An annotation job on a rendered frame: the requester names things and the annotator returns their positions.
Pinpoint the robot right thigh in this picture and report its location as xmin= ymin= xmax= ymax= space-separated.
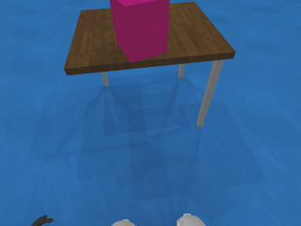
xmin=176 ymin=215 xmax=205 ymax=226

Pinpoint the left robot hand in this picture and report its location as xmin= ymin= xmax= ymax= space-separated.
xmin=31 ymin=215 xmax=54 ymax=226

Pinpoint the table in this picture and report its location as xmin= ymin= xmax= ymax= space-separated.
xmin=64 ymin=2 xmax=236 ymax=127

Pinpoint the carton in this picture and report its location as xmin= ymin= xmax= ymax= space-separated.
xmin=109 ymin=0 xmax=170 ymax=63

